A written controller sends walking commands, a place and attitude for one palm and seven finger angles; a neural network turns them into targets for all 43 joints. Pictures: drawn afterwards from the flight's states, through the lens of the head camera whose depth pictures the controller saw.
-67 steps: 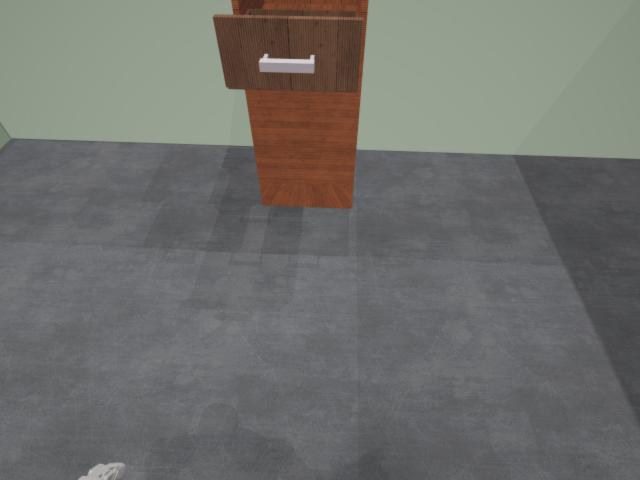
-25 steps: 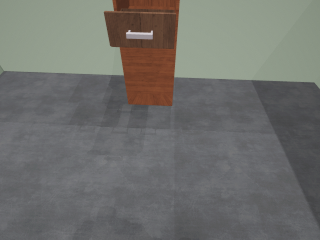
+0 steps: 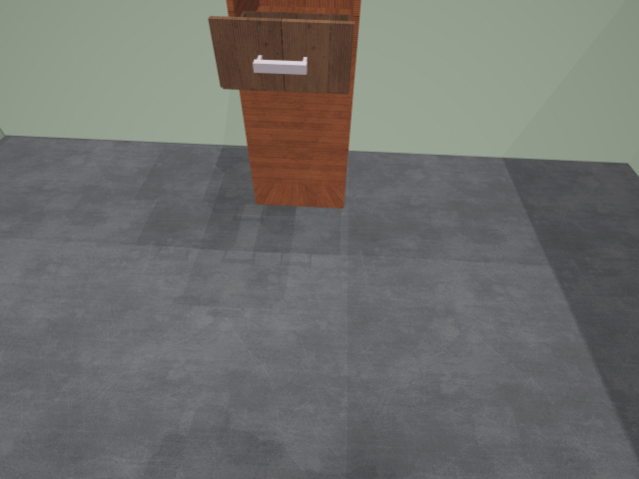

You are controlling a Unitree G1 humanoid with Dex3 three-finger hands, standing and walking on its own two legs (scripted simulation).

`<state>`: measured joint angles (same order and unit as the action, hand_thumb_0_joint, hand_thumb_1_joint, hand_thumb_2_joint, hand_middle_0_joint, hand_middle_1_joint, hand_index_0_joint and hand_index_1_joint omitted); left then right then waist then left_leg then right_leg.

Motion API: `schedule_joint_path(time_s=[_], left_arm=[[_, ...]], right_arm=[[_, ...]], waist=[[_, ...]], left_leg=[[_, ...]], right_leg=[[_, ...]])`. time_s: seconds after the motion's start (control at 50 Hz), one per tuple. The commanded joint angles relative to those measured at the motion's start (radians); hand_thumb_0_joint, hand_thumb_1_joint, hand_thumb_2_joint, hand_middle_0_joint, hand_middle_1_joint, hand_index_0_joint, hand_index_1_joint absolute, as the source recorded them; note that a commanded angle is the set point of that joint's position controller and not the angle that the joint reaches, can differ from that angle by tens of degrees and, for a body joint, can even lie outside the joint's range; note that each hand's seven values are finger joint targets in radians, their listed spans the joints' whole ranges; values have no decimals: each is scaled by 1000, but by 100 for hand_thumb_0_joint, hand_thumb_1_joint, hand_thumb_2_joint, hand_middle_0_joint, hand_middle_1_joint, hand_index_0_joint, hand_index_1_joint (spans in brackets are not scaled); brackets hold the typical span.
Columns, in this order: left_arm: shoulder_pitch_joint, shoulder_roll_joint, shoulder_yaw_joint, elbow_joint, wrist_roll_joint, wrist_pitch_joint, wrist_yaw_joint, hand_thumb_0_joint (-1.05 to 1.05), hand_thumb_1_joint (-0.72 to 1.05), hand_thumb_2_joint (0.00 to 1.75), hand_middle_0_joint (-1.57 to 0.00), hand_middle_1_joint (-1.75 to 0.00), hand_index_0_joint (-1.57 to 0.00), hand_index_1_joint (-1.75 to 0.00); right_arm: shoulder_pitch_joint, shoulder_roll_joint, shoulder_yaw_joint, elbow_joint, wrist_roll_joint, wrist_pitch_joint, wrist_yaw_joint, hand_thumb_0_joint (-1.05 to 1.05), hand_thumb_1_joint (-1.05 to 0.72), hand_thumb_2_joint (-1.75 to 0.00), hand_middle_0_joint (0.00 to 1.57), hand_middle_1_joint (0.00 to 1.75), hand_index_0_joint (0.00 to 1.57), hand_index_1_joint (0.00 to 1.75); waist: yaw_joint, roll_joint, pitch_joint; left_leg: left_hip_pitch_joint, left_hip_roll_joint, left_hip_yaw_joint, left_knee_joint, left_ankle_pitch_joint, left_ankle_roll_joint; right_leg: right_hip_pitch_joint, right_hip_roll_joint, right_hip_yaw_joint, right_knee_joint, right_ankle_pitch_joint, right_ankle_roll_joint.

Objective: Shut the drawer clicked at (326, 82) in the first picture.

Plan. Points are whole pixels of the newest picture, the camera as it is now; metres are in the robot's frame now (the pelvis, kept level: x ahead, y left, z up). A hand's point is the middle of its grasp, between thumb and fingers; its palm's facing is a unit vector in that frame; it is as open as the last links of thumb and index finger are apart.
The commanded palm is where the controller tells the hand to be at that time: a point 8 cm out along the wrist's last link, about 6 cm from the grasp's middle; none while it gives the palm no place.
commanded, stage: look at it before walking up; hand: left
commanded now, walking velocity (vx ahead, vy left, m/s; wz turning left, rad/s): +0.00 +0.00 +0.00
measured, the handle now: (281, 63) +1.06 +0.16 +0.04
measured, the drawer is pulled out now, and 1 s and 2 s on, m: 0.29 0.29 0.29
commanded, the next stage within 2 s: walk to a spot facing it in 0.10 s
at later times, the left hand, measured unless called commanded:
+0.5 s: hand out of the picture +0.04 +0.21 -0.19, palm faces -0.02 -0.98 -0.19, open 7.4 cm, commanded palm none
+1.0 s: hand (241, 420) +0.24 +0.14 -0.19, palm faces -0.04 -0.99 -0.16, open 7.3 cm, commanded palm none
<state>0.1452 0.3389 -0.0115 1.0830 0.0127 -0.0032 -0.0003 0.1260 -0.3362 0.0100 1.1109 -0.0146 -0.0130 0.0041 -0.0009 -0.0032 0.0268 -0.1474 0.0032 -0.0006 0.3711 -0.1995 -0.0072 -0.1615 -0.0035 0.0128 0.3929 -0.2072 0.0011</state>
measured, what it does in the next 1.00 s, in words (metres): walks ahead: right foot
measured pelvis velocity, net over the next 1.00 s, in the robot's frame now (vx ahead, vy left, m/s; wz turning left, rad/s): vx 0.22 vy -0.03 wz -0.06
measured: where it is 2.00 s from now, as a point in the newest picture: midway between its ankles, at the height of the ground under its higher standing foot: (331, 407)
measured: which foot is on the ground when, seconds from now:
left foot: down 0.00-0.76, up 0.78-1.00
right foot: down 0.00-0.48, up 0.50-0.74, down 0.76-1.00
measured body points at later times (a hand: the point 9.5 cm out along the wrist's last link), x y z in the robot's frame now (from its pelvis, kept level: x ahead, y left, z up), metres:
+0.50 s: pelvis +0.05 +0.02 -0.02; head +0.04 +0.03 +0.43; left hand +0.04 +0.26 -0.18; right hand +0.05 -0.24 -0.16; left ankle +0.00 +0.12 -0.75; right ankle +0.00 -0.12 -0.74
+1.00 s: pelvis +0.22 -0.03 -0.01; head +0.22 -0.01 +0.44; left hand +0.25 +0.20 -0.17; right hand +0.22 -0.26 -0.16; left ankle +0.28 +0.09 -0.69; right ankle +0.20 -0.13 -0.75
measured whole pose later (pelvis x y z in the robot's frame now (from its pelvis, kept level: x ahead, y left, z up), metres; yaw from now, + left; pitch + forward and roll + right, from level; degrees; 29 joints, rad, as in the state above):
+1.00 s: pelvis +0.22 -0.03 -0.01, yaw -3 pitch -1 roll -2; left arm 0.30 0.16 0.04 1.09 0.03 -0.06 0.01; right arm 0.28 -0.16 -0.06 1.08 -0.03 -0.02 0.02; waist -0.03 -0.01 0.01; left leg -0.52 0.14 0.10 0.97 -0.28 -0.01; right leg -0.17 -0.03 -0.18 0.46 -0.27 -0.02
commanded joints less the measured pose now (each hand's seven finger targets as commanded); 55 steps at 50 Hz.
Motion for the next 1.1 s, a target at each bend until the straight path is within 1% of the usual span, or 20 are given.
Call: schedule_joint_path(time_s=[0.0,0.18,0.22,0.28,0.4,0.44,0.46,0.48,0.52,0.56,0.64,0.68,0.7,0.72,0.74,0.76,0.8,0.88,1.0,1.08], left_arm=[[-41,204,46,-62,-1,-28,11,0,90,90,-20,-30,-20,-30],[-37,206,46,-58,-2,-30,12,0,90,90,-20,-30,-20,-30],[42,81,19,-22,-1,-9,15,0,90,90,-20,-30,-20,-30],[93,93,32,-22,9,6,2,0,90,90,-20,-30,-20,-30],[154,70,63,-45,4,-12,-4,0,90,90,-20,-30,-20,-30],[127,26,62,-65,7,-17,-8,0,90,90,-20,-30,-20,-30],[89,-22,57,-86,8,-22,-11,0,90,90,-20,-30,-20,-30],[4,-35,53,-127,11,-35,-8,0,90,90,-20,-30,-20,-30],[-34,-46,63,-138,10,-47,-12,0,90,90,-20,-30,-20,-30],[-16,-82,63,-133,5,-42,-25,0,90,90,-20,-30,-20,-30],[29,-129,66,-110,3,-36,-38,0,90,90,-20,-30,-20,-30],[192,-114,80,-53,8,-37,-31,0,90,90,-20,-30,-20,-30],[317,-74,92,-14,14,-46,-24,0,90,90,-20,-30,-20,-30],[446,9,114,18,20,-61,-10,0,90,90,-20,-30,-20,-30],[514,90,129,27,9,-65,5,0,90,90,-20,-30,-20,-30],[460,104,131,21,-3,-59,8,0,90,90,-20,-30,-20,-30],[283,6,98,-21,6,-58,17,0,90,90,-20,-30,-20,-30],[176,-51,80,-41,20,-73,23,0,90,90,-20,-30,-20,-30],[222,-21,90,-18,19,-77,13,0,90,90,-20,-30,-20,-30],[223,-36,94,-18,16,-63,10,0,90,90,-20,-30,-20,-30]], right_arm=[[-51,-202,-44,-65,6,-24,-17,0,-90,-90,20,30,20,30],[-56,-205,-44,-65,7,-24,-18,0,-90,-90,20,30,20,30],[12,-75,-13,-33,-1,-6,-11,0,-90,-90,20,30,20,30],[52,-65,-21,-37,-11,6,-5,0,-90,-90,20,30,20,30],[157,-24,-36,-53,-8,-25,-8,0,-90,-90,20,30,20,30],[234,-49,-50,-35,-8,-34,-12,0,-90,-90,20,30,20,30],[324,-83,-65,-8,-11,-41,-19,0,-90,-90,20,30,20,30],[415,-76,-71,14,-13,-51,-28,0,-90,-90,20,30,20,30],[429,-21,-62,21,-11,-66,-38,0,-90,-90,20,30,20,30],[374,-16,-66,11,-14,-72,-40,0,-90,-90,20,30,20,30],[340,13,-64,27,-15,-73,-37,0,-90,-90,20,30,20,30],[319,3,-68,33,-5,-70,-38,0,-90,-90,20,30,20,30],[320,15,-67,34,1,-70,-33,0,-90,-90,20,30,20,30],[325,64,-58,18,11,-75,-21,0,-90,-90,20,30,20,30],[325,121,-53,-23,16,-76,-16,0,-90,-90,20,30,20,30],[226,110,-60,-38,13,-67,-13,0,-90,-90,20,30,20,30],[169,126,-69,-55,-4,-56,-3,0,-90,-90,20,30,20,30],[286,175,-72,-23,-12,-12,7,0,-90,-90,20,30,20,30],[136,167,-77,-109,-7,-29,33,0,-90,-90,20,30,20,30],[226,122,-86,-96,-9,-49,23,0,-90,-90,20,30,20,30]], waist=[[4,2,-56],[2,0,-68],[5,-7,-67],[14,-51,74],[-10,-54,95],[-43,78,109],[-80,233,123],[-114,239,161],[-94,118,159],[-52,112,132],[-6,122,121],[72,91,47],[126,37,-11],[172,-112,-96],[163,-282,-166],[164,-200,-94],[81,-89,78],[-33,-90,75],[1,-84,107],[-59,-8,90]], left_leg=[[17,118,-99,-65,125,33],[38,120,-92,-63,158,31],[26,106,-59,-40,-7,13],[-119,66,-43,2,-324,19],[-115,62,-6,115,-251,35],[13,156,-135,8,-274,84],[122,281,-305,-109,-245,150],[240,375,-422,-162,-38,224],[270,397,-337,-119,283,252],[212,363,-216,-126,263,220],[41,261,-41,-110,247,150],[-24,228,33,54,372,124],[-80,177,83,234,377,93],[-250,121,133,513,183,60],[-440,29,126,818,-323,38],[-513,72,37,956,-347,50],[-533,151,-1,964,-187,44],[-373,175,50,754,-103,0],[-290,132,126,392,-41,-5],[-8,76,181,206,-40,5]], right_leg=[[12,-110,101,-68,118,-29],[27,-114,100,-67,169,-29],[18,-106,98,-70,-35,-13],[-68,-103,169,-113,-383,-43],[-104,-118,204,-35,-319,-108],[-256,-29,94,151,-260,-73],[-393,36,-33,375,-210,-41],[-579,18,-47,537,-317,-28],[-629,-78,0,647,-303,-28],[-544,-106,-24,566,-267,-23],[-245,-52,-147,302,-105,-31],[0,2,-189,214,1,-53],[161,-1,-171,164,10,-66],[334,-189,52,82,-146,-131],[410,-451,486,-100,-224,-237],[293,-472,549,-179,-356,-264],[21,-411,374,-204,-372,-211],[-185,-315,64,-241,-202,-155],[-137,-280,-12,-230,-197,-145],[-192,-215,-82,-38,-145,-104]])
